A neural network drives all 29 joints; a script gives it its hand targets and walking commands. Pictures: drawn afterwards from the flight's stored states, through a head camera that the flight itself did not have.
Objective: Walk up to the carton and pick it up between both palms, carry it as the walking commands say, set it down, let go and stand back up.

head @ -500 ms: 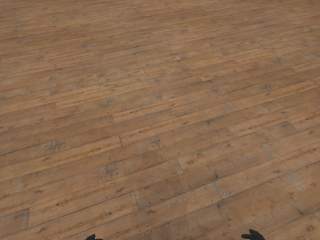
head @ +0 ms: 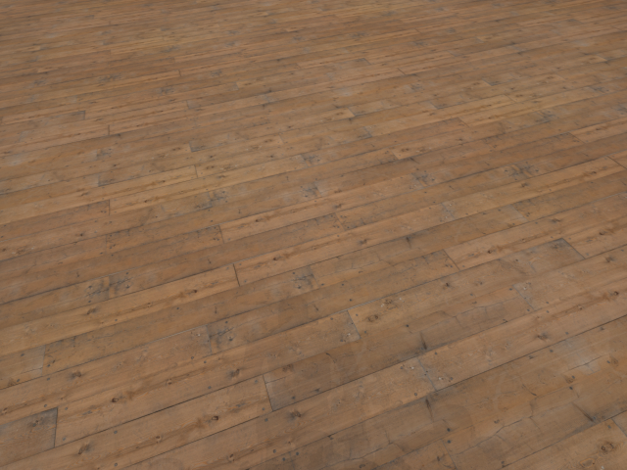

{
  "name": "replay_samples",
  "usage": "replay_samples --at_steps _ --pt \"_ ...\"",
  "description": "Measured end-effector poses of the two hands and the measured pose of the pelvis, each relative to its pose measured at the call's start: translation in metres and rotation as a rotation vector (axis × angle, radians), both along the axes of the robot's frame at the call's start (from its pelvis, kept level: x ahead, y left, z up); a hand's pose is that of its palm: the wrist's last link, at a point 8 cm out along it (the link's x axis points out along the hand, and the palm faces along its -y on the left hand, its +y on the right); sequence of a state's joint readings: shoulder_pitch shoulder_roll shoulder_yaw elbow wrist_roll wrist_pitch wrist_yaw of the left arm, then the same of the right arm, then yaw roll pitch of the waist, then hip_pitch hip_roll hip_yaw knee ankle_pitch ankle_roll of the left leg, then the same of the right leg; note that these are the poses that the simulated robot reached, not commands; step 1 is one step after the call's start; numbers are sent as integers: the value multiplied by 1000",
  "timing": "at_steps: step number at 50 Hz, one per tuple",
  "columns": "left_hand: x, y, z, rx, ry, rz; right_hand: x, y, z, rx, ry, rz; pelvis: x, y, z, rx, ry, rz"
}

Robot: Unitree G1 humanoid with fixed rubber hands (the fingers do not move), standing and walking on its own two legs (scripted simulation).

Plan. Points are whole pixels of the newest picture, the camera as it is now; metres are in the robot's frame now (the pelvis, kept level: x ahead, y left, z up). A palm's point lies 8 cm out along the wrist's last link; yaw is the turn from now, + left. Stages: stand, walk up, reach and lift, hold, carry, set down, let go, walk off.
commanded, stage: walk up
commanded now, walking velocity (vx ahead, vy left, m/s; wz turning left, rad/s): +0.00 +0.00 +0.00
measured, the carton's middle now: out of the picture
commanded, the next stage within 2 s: none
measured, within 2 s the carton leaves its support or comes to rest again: neither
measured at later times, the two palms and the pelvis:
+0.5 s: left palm (223, 411) +0.24 +0.15 -0.07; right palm out of the picture -0.02 -0.37 -0.12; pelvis -0.01 -0.07 -0.01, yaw -21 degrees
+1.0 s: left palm (384, 361) +0.31 -0.08 -0.09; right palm out of the picture -0.18 -0.36 -0.09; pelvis +0.00 -0.14 +0.00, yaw -55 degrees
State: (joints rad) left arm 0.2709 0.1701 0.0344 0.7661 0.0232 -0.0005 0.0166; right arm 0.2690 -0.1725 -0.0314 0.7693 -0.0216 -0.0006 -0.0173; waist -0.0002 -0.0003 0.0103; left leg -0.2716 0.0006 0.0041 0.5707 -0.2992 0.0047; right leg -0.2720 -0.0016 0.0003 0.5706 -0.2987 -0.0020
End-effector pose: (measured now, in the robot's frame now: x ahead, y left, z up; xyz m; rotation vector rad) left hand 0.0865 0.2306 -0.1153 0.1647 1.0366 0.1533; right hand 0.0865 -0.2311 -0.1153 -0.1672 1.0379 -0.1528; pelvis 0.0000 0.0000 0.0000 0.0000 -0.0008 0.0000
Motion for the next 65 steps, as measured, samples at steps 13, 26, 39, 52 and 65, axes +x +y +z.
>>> replay_samples --at_steps 13,26,39,52,65 --pt "-1 10 -4 21 84 -100 -21 -23 -1 -55 2 -87 -8 -4 -2 23 0 -95" --pt "158 -93 43 110 -162 -504 -117 -147 -6 -157 9 -366 -12 -76 -12 36 -23 -382" --pt "148 -178 19 76 4 -690 -153 -163 4 -109 -49 -560 -5 -114 -5 1 -14 -658" --pt "224 -339 32 -5 -59 -1120 -281 -133 32 -218 38 -971 4 -149 7 -6 -40 -1007" --pt "170 -571 30 -31 -181 -1453 -417 -134 -15 -46 241 -1275 -43 -261 -16 31 -41 -1269"
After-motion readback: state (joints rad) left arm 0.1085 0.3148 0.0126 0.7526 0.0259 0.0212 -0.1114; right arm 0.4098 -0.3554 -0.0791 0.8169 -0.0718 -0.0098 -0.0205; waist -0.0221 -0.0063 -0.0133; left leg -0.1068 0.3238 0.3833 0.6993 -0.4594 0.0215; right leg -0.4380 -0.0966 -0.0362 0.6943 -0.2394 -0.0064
